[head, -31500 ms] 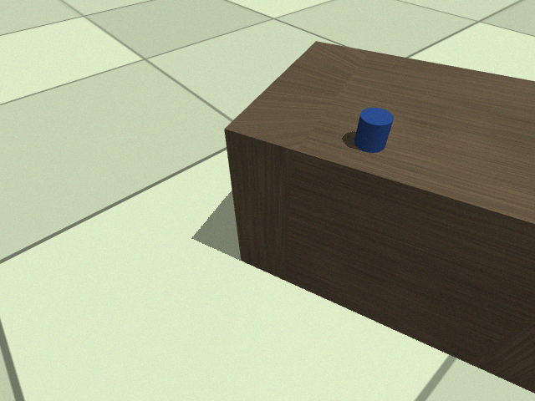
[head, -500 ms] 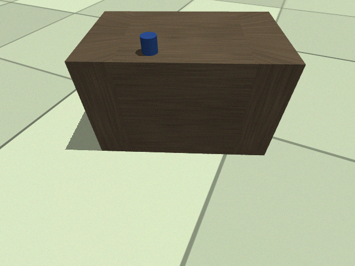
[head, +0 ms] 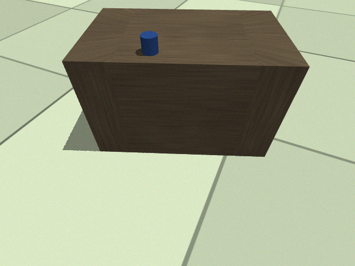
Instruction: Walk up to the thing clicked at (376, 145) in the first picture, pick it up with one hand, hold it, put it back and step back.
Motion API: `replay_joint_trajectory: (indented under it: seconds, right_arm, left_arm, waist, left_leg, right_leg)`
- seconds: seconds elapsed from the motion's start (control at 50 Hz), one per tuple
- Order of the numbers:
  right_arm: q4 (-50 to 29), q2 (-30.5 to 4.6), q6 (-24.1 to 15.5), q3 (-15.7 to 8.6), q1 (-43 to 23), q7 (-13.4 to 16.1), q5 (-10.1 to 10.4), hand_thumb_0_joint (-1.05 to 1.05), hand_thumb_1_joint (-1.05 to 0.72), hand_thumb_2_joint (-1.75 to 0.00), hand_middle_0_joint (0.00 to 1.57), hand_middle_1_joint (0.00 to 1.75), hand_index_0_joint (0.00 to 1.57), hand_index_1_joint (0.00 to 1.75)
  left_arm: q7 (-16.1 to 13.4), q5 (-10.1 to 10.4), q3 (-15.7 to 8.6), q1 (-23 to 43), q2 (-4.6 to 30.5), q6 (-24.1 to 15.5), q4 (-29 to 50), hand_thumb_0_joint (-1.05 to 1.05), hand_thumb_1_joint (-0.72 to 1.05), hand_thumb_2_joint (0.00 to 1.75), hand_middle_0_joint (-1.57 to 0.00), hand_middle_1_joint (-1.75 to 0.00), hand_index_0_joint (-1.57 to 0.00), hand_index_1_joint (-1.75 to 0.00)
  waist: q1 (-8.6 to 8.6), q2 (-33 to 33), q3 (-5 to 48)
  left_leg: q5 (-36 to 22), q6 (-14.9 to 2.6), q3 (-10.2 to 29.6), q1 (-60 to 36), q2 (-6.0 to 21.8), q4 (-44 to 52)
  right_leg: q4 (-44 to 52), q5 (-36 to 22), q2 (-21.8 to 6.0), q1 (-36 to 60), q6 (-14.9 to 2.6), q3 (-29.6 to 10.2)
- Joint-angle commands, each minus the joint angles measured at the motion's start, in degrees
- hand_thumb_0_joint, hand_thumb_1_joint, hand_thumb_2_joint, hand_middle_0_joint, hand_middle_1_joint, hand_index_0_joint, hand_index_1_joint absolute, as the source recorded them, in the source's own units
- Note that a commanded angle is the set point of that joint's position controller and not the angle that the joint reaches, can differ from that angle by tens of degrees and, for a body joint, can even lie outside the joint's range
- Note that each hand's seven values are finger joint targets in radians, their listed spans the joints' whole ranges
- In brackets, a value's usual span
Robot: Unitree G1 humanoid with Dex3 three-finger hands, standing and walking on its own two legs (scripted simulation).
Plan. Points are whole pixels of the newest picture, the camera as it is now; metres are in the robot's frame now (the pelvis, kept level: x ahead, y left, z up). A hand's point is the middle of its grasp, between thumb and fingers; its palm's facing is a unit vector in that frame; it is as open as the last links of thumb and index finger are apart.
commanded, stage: step back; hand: left
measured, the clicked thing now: (149, 43) +1.10 +0.20 -0.02
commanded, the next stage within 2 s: stand in 0.28 s
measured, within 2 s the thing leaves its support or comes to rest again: neither
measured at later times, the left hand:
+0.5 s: hand out of the picture +0.12 +0.25 -0.13, palm faces -0.03 -0.94 -0.34, open 7.4 cm
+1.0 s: hand out of the picture +0.07 +0.25 -0.14, palm faces -0.04 -0.94 -0.35, open 7.4 cm
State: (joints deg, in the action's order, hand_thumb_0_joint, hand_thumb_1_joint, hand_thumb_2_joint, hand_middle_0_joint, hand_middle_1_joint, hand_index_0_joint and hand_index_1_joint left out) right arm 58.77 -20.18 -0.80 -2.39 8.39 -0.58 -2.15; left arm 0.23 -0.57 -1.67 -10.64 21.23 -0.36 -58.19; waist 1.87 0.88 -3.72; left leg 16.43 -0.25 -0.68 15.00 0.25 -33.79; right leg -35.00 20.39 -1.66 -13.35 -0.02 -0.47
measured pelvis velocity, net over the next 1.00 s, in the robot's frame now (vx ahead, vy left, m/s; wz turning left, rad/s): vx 0.00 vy -0.01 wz -0.01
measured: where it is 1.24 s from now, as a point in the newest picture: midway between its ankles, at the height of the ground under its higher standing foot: outside the picture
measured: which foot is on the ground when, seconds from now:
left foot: down 0.00-1.00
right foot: down 0.00-1.00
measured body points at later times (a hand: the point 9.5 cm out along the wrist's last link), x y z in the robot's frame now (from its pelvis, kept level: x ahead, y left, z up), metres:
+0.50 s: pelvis +0.01 +0.00 +0.02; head +0.03 +0.00 +0.47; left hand +0.12 +0.30 -0.11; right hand +0.12 -0.30 -0.11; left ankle +0.02 +0.12 -0.73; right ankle +0.00 -0.14 -0.73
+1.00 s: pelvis +0.00 -0.01 +0.02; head +0.01 -0.01 +0.47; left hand +0.07 +0.30 -0.11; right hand +0.07 -0.31 -0.12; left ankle +0.02 +0.12 -0.73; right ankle +0.00 -0.14 -0.73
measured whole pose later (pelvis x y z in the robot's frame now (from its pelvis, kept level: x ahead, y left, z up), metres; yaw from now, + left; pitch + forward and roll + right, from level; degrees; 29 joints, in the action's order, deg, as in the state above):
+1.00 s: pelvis +0.00 -0.01 +0.02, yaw -1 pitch -2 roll +0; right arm 66.3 -19.8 -0.7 -0.5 6.1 -0.8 -0.8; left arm 0.3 -0.5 -0.1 -7.0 20.1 -0.5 -65.8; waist -0.4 -0.3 -2.7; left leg 8.5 0.7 -1.1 7.1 1.0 -17.9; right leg -18.6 10.7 -0.9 -5.7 0.9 -0.6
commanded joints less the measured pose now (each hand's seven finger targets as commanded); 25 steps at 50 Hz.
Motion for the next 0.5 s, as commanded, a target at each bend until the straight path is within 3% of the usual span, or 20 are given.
replay_joint_trajectory:
  seconds: [0.0,0.06,0.14,0.22,0.26,0.32,0.48]
  right_arm:
    - [-3.53,-13.04,-1.57,-1.93,-6.43,0.87,0.80,0.00,-0.90,-0.90,0.20,0.30,0.20,0.30]
    - [-2.21,-11.59,-1.46,-1.58,-5.02,1.20,1.29,0.00,-0.90,-0.90,0.20,0.30,0.20,0.30]
    - [-1.00,-11.69,-1.18,-2.00,-5.78,1.39,1.48,0.00,-0.90,-0.90,0.20,0.30,0.20,0.30]
    - [-0.82,-11.28,-0.99,-1.78,-8.17,1.31,1.38,0.00,-0.90,-0.90,0.20,0.30,0.20,0.30]
    - [-0.02,-11.77,-1.23,-1.30,-7.40,1.08,1.98,0.00,-0.90,-0.90,0.20,0.30,0.20,0.30]
    - [0.90,-11.70,-1.52,-1.20,-7.73,0.84,1.90,0.00,-0.90,-0.90,0.20,0.30,0.20,0.30]
    - [2.11,-11.14,-1.44,-0.98,-9.00,0.63,1.90,0.00,-0.90,-0.90,0.20,0.30,0.20,0.30]
  left_arm:
    - [-0.90,0.37,-2.39,0.64,11.46,-2.51,2.06,0.00,0.90,0.90,-0.20,-0.30,-0.20,-0.30]
    - [-1.02,0.45,-2.49,3.30,12.78,-2.76,1.76,0.00,0.90,0.90,-0.20,-0.30,-0.20,-0.30]
    - [-1.37,0.45,-2.01,4.95,12.02,-2.36,1.44,0.00,0.90,0.90,-0.20,-0.30,-0.20,-0.30]
    - [-1.29,0.06,-1.70,5.82,11.74,-1.98,1.01,0.00,0.90,0.90,-0.20,-0.30,-0.20,-0.30]
    - [-1.02,0.52,-0.81,6.66,9.83,-1.85,-0.54,0.00,0.90,0.90,-0.20,-0.30,-0.20,-0.30]
    - [-0.98,0.47,-0.73,7.64,10.34,-1.94,-1.20,0.00,0.90,0.90,-0.20,-0.30,-0.20,-0.30]
    - [-0.93,0.25,-0.74,8.80,11.19,-2.14,-2.86,0.00,0.90,0.90,-0.20,-0.30,-0.20,-0.30]
  waist:
    - [0.79,-7.68,5.12]
    - [-1.00,-4.59,7.08]
    - [-1.27,-3.18,9.35]
    - [-0.93,-2.29,7.49]
    - [-1.97,-1.84,7.57]
    - [-1.99,-1.57,7.67]
    - [-1.88,-0.63,7.22]
  left_leg:
    - [-13.56,-3.56,9.78,-0.72,9.81,10.67]
    - [-21.76,-1.56,5.45,-4.05,6.46,7.70]
    - [-27.81,-2.02,4.72,-8.34,7.30,7.93]
    - [-21.52,-2.22,5.15,-7.05,7.75,10.89]
    - [-21.84,-2.21,6.13,-8.73,7.79,13.42]
    - [-24.59,-1.71,5.71,-11.31,7.84,14.06]
    - [-18.62,-1.01,5.08,-10.54,7.33,17.23]
  right_leg:
    - [8.66,-12.03,-1.82,5.52,-1.78,-3.41]
    - [8.56,-23.80,-4.29,6.96,-2.33,-5.35]
    - [8.77,-26.59,-4.11,7.02,-2.19,-4.02]
    - [10.53,-22.68,-3.95,7.08,-1.57,-4.02]
    - [13.00,-23.33,-4.64,7.32,-0.92,-4.48]
    - [14.77,-24.30,-5.00,8.18,-0.56,-4.44]
    - [18.09,-21.41,-5.90,10.20,-0.47,-4.60]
